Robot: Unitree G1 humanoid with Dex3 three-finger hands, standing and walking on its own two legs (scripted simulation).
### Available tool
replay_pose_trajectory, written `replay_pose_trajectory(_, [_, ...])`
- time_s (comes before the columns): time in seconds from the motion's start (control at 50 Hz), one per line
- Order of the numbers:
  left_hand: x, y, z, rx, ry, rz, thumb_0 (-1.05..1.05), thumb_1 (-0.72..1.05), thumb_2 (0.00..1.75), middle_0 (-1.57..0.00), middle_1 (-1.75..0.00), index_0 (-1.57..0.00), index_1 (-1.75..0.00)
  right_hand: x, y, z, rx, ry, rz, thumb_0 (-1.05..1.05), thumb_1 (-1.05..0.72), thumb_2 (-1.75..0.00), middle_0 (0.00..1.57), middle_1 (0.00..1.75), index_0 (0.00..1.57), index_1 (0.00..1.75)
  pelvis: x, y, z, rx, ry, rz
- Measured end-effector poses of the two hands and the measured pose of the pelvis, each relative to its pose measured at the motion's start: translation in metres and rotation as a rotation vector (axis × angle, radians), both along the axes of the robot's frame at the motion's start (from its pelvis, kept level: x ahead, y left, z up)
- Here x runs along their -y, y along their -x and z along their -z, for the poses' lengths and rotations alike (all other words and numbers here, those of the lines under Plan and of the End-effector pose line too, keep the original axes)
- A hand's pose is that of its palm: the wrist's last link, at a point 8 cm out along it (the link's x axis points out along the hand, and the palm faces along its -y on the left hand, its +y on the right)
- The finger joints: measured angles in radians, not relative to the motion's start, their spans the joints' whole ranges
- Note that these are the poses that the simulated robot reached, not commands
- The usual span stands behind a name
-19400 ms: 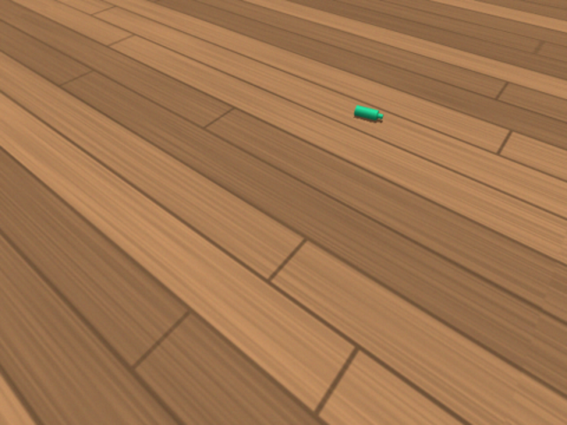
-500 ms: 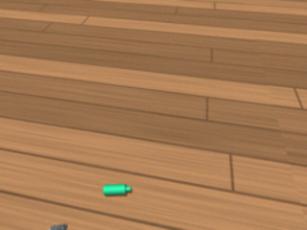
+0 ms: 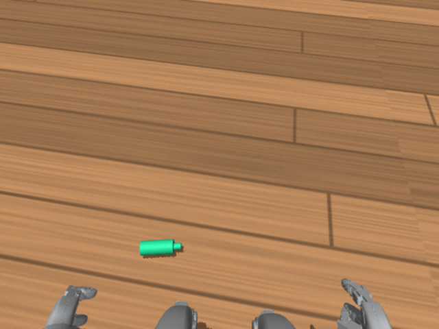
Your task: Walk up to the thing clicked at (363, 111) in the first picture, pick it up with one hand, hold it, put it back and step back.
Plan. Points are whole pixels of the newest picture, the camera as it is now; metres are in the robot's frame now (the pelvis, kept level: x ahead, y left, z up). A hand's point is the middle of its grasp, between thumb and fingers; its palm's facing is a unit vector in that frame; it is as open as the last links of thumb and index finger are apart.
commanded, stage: rise first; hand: left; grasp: from above
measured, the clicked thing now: (161, 247) +0.44 +0.25 -0.69
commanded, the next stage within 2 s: none
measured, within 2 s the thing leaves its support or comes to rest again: neither
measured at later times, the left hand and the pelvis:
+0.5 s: hand out of the picture +0.13 +0.27 -0.19, palm faces -0.23 -0.82 -0.52, open 14.2 cm; pelvis -0.01 +0.00 -0.06, yaw +0 degrees
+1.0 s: hand (118, 281) +0.26 +0.31 -0.39, palm faces -0.47 -0.34 -0.82, open 14.0 cm; pelvis -0.07 -0.01 -0.26, yaw -4 degrees
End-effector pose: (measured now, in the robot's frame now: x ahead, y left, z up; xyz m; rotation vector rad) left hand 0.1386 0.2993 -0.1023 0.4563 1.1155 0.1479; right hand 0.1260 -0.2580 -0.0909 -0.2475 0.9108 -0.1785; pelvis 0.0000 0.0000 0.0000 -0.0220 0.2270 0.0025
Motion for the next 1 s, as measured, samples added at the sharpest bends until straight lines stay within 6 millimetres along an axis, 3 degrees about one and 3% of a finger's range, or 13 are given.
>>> replay_pose_trajectory(0.26, [-0.002, 0.006, 0.021, -0.011, -0.054, 0.061, -0.01, -0.54, 0.99, -0.08, -1.06, -0.07, -1.07, -0.014, -0.034, 0.018, 0.106, 0.010, -0.055, 0.01, -0.90, -0.90, 0.21, 0.30, 0.20, 0.30, -0.002, 0.001, 0.031, -0.078, 0.019, -0.004])
replay_pose_trajectory(0.46, [-0.004, 0.007, 0.039, -0.005, -0.091, 0.117, -0.01, -0.56, 0.97, -0.09, -1.05, -0.09, -1.06, -0.021, -0.038, 0.042, 0.119, -0.001, -0.078, 0.01, -0.93, -0.90, 0.21, 0.30, 0.21, 0.30, -0.004, 0.005, 0.054, -0.130, 0.029, -0.004])
replay_pose_trajectory(0.56, [-0.009, -0.001, 0.061, -0.005, -0.138, 0.188, -0.01, -0.57, 0.97, -0.10, -1.04, -0.09, -1.05, -0.020, -0.036, 0.063, 0.116, 0.001, -0.100, 0.01, -0.93, -0.90, 0.21, 0.30, 0.21, 0.30, -0.004, 0.012, 0.074, -0.169, 0.030, -0.002])
replay_pose_trajectory(0.66, [-0.016, -0.022, 0.102, 0.017, -0.209, 0.312, -0.01, -0.56, 0.98, -0.10, -1.04, -0.09, -1.05, -0.012, -0.033, 0.101, 0.101, 0.013, -0.126, 0.01, -0.92, -0.90, 0.21, 0.30, 0.21, 0.30, -0.002, 0.023, 0.109, -0.233, 0.027, 0.005])
replay_pose_trajectory(0.8, [-0.020, -0.070, 0.161, 0.125, -0.343, 0.512, -0.01, -0.55, 0.99, -0.11, -1.03, -0.10, -1.04, 0.004, -0.017, 0.177, 0.026, 0.029, -0.129, 0.01, -0.92, -0.90, 0.21, 0.30, 0.21, 0.30, 0.000, 0.043, 0.173, -0.319, 0.028, 0.020])
replay_pose_trajectory(0.9, [-0.021, -0.102, 0.200, 0.161, -0.431, 0.616, -0.01, -0.55, 1.00, -0.12, -1.02, -0.11, -1.04, 0.011, 0.006, 0.235, -0.060, 0.022, -0.113, 0.01, -0.92, -0.91, 0.21, 0.30, 0.21, 0.30, 0.003, 0.058, 0.216, -0.358, 0.033, 0.034])
replay_pose_trajectory(1.0, [-0.023, -0.130, 0.234, 0.182, -0.502, 0.715, -0.01, -0.54, 1.01, -0.12, -1.02, -0.11, -1.04, 0.015, 0.042, 0.285, -0.168, 0.011, -0.092, 0.01, -0.91, -0.90, 0.21, 0.30, 0.20, 0.30, 0.005, 0.071, 0.255, -0.374, 0.038, 0.048])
